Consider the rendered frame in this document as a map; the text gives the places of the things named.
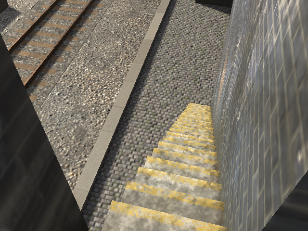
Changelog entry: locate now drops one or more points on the stairs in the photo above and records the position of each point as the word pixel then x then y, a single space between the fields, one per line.
pixel 178 188

